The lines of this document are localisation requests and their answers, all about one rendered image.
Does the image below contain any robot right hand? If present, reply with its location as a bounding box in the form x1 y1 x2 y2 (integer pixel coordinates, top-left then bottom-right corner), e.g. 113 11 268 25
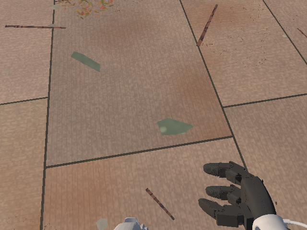
198 161 277 230

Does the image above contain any robot left shin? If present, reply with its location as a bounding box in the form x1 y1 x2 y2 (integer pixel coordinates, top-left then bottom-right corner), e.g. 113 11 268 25
124 218 140 225

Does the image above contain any robot right forearm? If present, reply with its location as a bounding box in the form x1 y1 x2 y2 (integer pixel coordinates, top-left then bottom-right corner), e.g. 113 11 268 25
252 214 291 230

